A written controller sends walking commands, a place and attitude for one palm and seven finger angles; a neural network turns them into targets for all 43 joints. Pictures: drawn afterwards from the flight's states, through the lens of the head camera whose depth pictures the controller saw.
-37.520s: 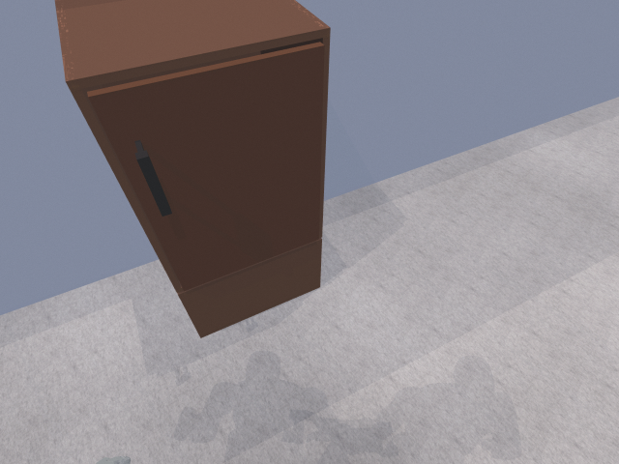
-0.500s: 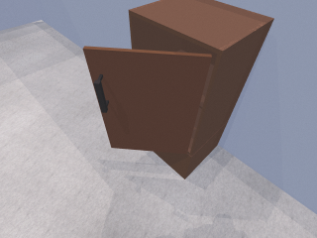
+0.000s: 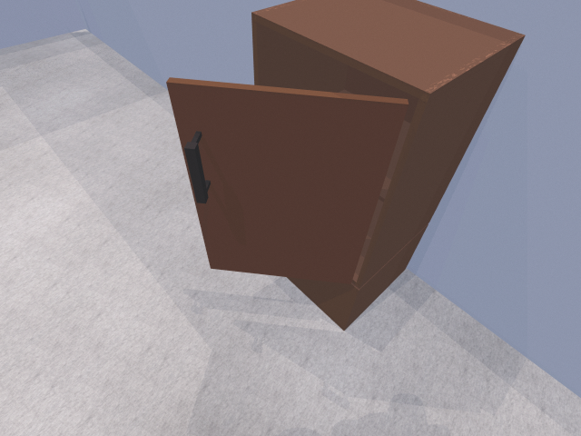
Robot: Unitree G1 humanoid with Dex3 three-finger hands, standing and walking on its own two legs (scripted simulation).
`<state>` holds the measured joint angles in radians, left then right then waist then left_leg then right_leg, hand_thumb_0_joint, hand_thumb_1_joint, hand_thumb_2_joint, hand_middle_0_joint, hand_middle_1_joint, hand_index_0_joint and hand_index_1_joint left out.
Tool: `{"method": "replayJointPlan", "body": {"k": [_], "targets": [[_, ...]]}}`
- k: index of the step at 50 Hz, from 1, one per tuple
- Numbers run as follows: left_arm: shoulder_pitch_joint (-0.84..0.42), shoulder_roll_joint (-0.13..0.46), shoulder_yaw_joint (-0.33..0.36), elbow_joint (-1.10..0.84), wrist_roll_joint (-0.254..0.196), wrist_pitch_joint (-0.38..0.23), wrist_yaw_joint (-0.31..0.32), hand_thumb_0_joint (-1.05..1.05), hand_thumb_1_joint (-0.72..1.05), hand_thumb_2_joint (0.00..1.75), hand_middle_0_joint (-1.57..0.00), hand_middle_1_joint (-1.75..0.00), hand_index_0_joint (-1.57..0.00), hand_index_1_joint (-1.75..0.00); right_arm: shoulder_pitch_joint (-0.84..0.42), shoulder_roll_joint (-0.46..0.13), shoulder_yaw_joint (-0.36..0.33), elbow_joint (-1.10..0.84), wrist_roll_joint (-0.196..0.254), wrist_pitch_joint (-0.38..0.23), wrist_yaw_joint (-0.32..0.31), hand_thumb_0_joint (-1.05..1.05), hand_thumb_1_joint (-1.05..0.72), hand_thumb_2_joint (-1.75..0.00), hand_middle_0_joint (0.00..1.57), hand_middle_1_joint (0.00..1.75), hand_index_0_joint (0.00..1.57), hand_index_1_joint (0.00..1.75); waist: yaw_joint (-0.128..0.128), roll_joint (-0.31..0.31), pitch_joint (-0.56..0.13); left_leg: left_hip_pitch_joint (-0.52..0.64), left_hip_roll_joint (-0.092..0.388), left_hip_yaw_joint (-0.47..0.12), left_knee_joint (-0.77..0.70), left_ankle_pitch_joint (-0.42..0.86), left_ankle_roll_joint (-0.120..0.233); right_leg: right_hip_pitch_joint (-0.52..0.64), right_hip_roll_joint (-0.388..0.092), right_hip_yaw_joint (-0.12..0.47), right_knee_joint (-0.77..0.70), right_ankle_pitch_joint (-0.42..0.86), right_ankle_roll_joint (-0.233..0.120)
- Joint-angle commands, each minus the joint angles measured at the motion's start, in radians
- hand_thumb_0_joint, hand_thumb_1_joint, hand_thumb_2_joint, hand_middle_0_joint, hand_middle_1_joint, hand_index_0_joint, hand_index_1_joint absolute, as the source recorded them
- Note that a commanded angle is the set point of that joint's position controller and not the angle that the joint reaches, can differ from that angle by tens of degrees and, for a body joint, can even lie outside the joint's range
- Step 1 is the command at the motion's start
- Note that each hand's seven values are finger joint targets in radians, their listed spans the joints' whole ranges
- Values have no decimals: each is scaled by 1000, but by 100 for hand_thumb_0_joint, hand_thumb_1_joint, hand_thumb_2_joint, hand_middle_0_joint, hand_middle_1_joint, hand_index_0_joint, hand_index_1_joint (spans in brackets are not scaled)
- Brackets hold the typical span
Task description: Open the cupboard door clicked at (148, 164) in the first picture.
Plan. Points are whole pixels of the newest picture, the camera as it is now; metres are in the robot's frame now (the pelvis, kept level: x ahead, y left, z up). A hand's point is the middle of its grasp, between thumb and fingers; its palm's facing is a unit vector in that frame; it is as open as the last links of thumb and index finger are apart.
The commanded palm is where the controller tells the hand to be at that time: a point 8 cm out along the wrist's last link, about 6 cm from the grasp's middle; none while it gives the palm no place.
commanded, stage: look again from close up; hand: left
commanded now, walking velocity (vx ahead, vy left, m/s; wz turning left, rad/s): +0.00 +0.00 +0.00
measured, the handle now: (200, 168) +0.60 +0.22 -0.01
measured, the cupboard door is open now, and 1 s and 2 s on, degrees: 40 40 40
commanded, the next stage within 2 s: shuffle to correct the standing spot in 0.32 s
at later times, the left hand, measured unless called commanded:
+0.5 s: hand out of the picture -0.07 +0.23 -0.17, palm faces +0.02 -0.98 -0.21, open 7.4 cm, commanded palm none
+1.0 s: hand out of the picture -0.05 +0.23 -0.16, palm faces -0.02 -0.99 -0.16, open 7.3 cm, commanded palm none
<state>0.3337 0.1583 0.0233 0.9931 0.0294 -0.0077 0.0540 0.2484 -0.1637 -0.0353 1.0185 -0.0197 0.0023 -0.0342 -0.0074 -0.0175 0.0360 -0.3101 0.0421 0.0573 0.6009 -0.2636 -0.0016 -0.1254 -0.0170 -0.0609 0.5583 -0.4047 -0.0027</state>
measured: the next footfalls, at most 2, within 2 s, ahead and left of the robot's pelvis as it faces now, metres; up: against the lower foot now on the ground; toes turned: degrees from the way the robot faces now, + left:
right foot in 1.06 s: -0.02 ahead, -0.05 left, +0.00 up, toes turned -11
left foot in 1.40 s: +0.11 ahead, +0.19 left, +0.00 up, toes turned +0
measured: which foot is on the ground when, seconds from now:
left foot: down 0.00-1.00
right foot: down 0.00-0.74, up 0.76-1.00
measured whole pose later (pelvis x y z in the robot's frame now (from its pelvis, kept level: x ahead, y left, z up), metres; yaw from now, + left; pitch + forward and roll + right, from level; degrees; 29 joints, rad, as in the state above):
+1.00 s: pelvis -0.06 +0.07 +0.01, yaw -5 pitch -2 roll +0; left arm 0.37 0.11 0.05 1.03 0.04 0.02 0.02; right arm 0.40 -0.10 -0.04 1.10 -0.03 -0.02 -0.01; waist -0.02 0.01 -0.04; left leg -0.24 -0.02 0.16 0.37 -0.11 0.10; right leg -0.34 -0.06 -0.10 0.75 -0.38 -0.04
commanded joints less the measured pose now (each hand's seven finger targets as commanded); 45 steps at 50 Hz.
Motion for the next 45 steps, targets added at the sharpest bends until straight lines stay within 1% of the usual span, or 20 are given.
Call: {"method": "replayJointPlan", "body": {"k": [1, 3, 8, 21, 24, 25, 28, 29, 31, 32, 33, 34, 35, 36, 37, 38, 39, 40, 42, 45], "targets": [[88, 112, 16, -65, -3, 8, 3, 0, 90, 90, -20, -30, -20, -30, 48, -104, -21, -58, 2, -11, -3, 0, -90, -90, 20, 30, 20, 30, 3, 46, -20, 117, 73, -58, -37, 417, 60, -106, -68, 70, -66, 449, -31], [72, 115, 13, -73, -3, 11, -1, 0, 90, 90, -20, -30, -20, -30, 20, -127, -24, -71, 0, -10, 1, 0, -90, -90, 20, 30, 20, 30, 6, 44, 15, 87, 83, -79, -79, 325, 65, -132, -55, 66, -89, 291, -26], [48, 140, 11, -76, -1, 10, -12, 0, 90, 90, -20, -30, -20, -30, -29, -156, -21, -98, -1, -13, 12, 0, -90, -90, 20, 30, 20, 30, 8, 69, 44, 24, 81, -124, -203, 6, 63, -134, -50, 68, -129, 138, -22], [132, 114, 1, -8, 3, 8, -15, 0, 90, 90, -20, -30, -20, -30, 6, -157, -23, -54, 5, -8, 22, 0, -90, -90, 20, 30, 20, 30, 21, 57, 28, -13, 92, -174, -357, -232, 54, -99, -56, 43, -153, 98, -7], [193, 92, 3, 21, 9, 15, -17, 0, 90, 90, -20, -30, -20, -30, 41, -148, -23, -28, 1, 10, 25, 0, -90, -90, 20, 30, 20, 30, 25, 58, 20, -30, 85, -167, -374, -384, 52, -96, -35, 21, -148, -73, -11], [210, 88, 6, 28, 10, 18, -18, 0, 90, 90, -20, -30, -20, -30, 36, -149, -25, -26, 0, 14, 25, 0, -90, -90, 20, 30, 20, 30, 31, 66, 49, -58, 82, -166, -378, -417, 53, -105, -32, 18, -148, -106, -16], [258, 88, 14, 55, 3, 15, -22, 0, 90, 90, -20, -30, -20, -30, 34, -119, -22, -18, 1, 19, 25, 0, -90, -90, 20, 30, 20, 30, 42, 3, 102, -95, 25, -114, -288, -343, 38, -123, -67, 101, -218, -167, -50], [264, 104, 19, 58, 1, 12, -21, 0, 90, 90, -20, -30, -20, -30, 38, -105, -20, -14, 2, 20, 27, 0, -90, -90, 20, 30, 20, 30, 41, -64, 111, -102, -6, -80, -196, -293, 33, -137, -98, 161, -263, -218, -67], [212, 131, 40, 52, -8, 8, -17, 0, 90, 90, -20, -30, -20, -30, 68, -61, -23, -11, -1, 19, 27, 0, -90, -90, 20, 30, 20, 30, 10, -184, 106, -56, -56, 14, 103, -128, 15, -241, -218, 312, -389, -355, -128], [146, 136, 46, 32, -10, 4, -12, 0, 90, 90, -20, -30, -20, -30, 96, -52, -27, -8, -3, 16, 27, 0, -90, -90, 20, 30, 20, 30, -21, -188, 102, -18, -38, 14, 186, -98, 17, -306, -258, 347, -412, -359, -148], [86, 134, 47, 13, -8, 1, -10, 0, 90, 90, -20, -30, -20, -30, 128, -40, -28, -4, 0, 8, 30, 0, -90, -90, 20, 30, 20, 30, -50, -157, 106, 33, -17, -1, 150, -105, 23, -353, -253, 317, -385, -309, -143], [59, 129, 46, 2, -3, 1, -10, 0, 90, 90, -20, -30, -20, -30, 174, -32, -24, 4, 4, 0, 31, 0, -90, -90, 20, 30, 20, 30, -69, -108, 97, 104, -12, -5, 44, -130, 26, -381, -212, 265, -319, -283, -125], [71, 104, 37, 9, -1, 6, -17, 0, 90, 90, -20, -30, -20, -30, 217, -36, -21, 17, 6, -12, 28, 0, -90, -90, 20, 30, 20, 30, -69, -12, 108, 151, -12, -22, -110, -190, 27, -404, -133, 198, -189, -257, -99], [98, 65, 30, 9, -5, 8, -26, 0, 90, 90, -20, -30, -20, -30, 258, -83, -29, 34, 1, -19, 17, 0, -90, -90, 20, 30, 20, 30, -62, 144, 123, 162, 85, -185, -267, -347, 62, -454, -30, 114, -14, -216, -62], [115, 24, 27, 0, -8, 5, -33, 0, 90, 90, -20, -30, -20, -30, 298, -153, -43, 36, -8, -24, 6, 0, -90, -90, 20, 30, 20, 30, -65, 281, 98, 141, 256, -423, -462, -565, 130, -470, 39, -20, 222, -122, -30], [83, 24, 25, -2, 2, 8, -34, 0, 90, 90, -20, -30, -20, -30, 265, -161, -48, 36, -4, -30, 7, 0, -90, -90, 20, 30, 20, 30, -52, 246, 119, 55, 315, -505, -535, -617, 176, -461, -17, 46, 411, -71, -44], [86, 27, 24, 1, 5, 7, -37, 0, 90, 90, -20, -30, -20, -30, 208, -140, -41, 22, 0, -33, 9, 0, -90, -90, 20, 30, 20, 30, -15, 150, 130, -42, 315, -486, -532, -582, 194, -441, -54, 69, 496, -31, -51], [120, 10, 25, 20, 5, 5, -41, 0, 90, 90, -20, -30, -20, -30, 166, -117, -32, 13, 0, -40, 11, 0, -90, -90, 20, 30, 20, 30, 9, 92, 108, -86, 291, -406, -529, -500, 188, -401, -69, 67, 514, 25, -45], [159, -16, 21, 41, 1, 9, -46, 0, 90, 90, -20, -30, -20, -30, 136, -98, -25, 18, 2, -49, 12, 0, -90, -90, 20, 30, 20, 30, 31, 103, 82, -108, 236, -273, -525, -380, 165, -338, -77, 33, 460, 86, -28], [143, -25, 22, 29, -2, 13, -46, 0, 90, 90, -20, -30, -20, -30, 156, -99, -31, 30, -1, -50, 10, 0, -90, -90, 20, 30, 20, 30, 23, 97, 56, -69, 217, -214, -529, -342, 165, -279, -68, -9, 305, 56, -27]]}}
